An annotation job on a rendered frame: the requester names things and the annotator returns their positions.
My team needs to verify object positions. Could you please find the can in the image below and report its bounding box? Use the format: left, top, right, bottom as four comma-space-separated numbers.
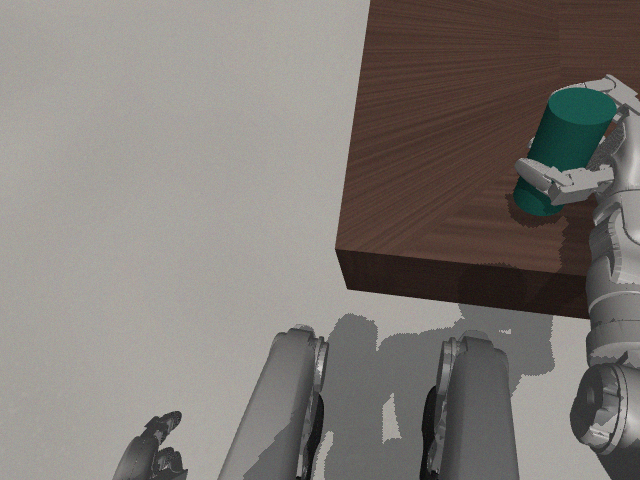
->
513, 88, 617, 216

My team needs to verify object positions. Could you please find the right robot foot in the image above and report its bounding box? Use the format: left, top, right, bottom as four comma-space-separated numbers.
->
420, 385, 439, 480

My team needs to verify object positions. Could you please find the right robot arm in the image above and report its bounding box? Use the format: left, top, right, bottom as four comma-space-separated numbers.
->
570, 189, 640, 480

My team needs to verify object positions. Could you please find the left robot hand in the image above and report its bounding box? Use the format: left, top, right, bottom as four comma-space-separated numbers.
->
112, 411, 188, 480

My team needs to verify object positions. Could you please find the right robot hand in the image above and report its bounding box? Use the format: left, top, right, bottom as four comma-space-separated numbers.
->
514, 74, 640, 206

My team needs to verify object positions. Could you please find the left robot foot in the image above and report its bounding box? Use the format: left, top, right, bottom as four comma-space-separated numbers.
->
296, 394, 324, 480

